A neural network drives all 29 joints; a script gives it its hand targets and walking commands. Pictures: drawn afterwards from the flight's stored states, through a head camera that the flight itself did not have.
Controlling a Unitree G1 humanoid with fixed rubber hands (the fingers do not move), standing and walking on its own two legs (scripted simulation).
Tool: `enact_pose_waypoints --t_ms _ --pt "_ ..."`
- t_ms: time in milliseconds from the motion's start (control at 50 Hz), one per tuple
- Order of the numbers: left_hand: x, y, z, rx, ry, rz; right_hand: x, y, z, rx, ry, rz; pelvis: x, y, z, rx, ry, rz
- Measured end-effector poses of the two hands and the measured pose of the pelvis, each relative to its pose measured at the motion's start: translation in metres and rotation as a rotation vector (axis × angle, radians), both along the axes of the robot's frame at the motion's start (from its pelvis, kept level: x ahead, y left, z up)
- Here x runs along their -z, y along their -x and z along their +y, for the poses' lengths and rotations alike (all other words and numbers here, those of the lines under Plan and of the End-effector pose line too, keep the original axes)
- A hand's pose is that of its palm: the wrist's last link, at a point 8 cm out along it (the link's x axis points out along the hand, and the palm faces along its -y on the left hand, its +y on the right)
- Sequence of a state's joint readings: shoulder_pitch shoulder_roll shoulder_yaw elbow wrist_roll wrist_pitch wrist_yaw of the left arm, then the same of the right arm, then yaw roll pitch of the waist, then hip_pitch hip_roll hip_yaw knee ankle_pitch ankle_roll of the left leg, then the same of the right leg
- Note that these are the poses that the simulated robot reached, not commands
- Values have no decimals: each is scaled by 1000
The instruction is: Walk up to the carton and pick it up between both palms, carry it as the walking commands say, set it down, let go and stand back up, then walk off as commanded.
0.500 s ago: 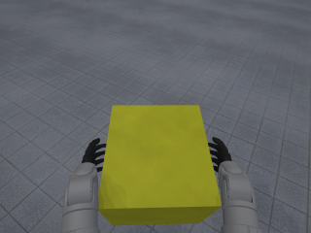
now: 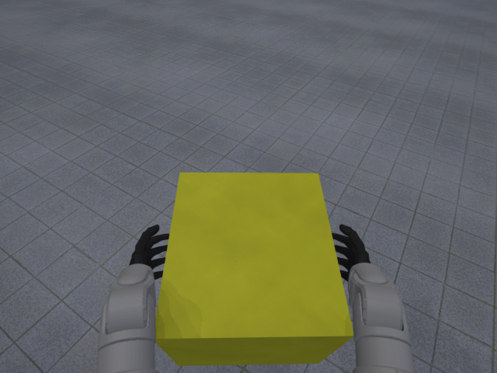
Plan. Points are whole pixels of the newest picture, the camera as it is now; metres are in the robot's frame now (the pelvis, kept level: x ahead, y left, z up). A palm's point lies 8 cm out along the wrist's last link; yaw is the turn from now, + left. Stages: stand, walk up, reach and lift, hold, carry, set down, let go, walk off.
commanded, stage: hold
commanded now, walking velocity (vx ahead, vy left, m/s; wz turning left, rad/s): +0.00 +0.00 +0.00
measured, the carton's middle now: (249, 268) +0.32 -0.01 -0.03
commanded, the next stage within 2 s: carry in 0.70 s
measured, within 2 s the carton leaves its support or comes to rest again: neither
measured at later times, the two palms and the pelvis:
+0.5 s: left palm (141, 272) +0.28 +0.17 +0.04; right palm (356, 271) +0.27 -0.18 +0.04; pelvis +0.00 +0.00 +0.00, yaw +0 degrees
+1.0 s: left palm (84, 278) +0.25 +0.24 +0.07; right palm (308, 230) +0.33 -0.10 +0.08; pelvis -0.01 +0.02 -0.03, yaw +13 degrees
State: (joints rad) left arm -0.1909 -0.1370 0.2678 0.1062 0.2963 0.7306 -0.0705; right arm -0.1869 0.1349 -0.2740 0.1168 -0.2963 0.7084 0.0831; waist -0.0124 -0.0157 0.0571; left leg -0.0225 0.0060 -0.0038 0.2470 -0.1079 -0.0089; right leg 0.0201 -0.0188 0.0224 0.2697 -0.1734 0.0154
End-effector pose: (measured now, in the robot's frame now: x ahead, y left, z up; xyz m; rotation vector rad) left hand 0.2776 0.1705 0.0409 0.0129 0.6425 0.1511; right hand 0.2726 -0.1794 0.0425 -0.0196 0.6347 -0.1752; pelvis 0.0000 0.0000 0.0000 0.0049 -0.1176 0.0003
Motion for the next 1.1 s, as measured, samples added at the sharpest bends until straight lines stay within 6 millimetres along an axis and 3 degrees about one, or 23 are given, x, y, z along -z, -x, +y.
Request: enact_pose_waypoints --t_ms 680,820,920,1020,1100 --pt "2 2 1 5 -3 2 2 3 1 0 6 4 0 -2 1 6 -2 -5" --pt "-3 4 5 -37 3 -55 -3 -10 5 -38 -4 -52 17 1 -3 -67 21 114" --pt "-9 24 33 -142 24 -81 -13 -24 35 -122 -26 -75 24 3 5 -153 24 141" --pt "-30 23 84 -258 40 -144 -42 -62 92 -224 -22 -133 37 6 24 -242 19 163" --pt "-33 28 127 -325 14 -123 -41 -82 140 -290 -35 -107 48 12 34 -307 22 207"
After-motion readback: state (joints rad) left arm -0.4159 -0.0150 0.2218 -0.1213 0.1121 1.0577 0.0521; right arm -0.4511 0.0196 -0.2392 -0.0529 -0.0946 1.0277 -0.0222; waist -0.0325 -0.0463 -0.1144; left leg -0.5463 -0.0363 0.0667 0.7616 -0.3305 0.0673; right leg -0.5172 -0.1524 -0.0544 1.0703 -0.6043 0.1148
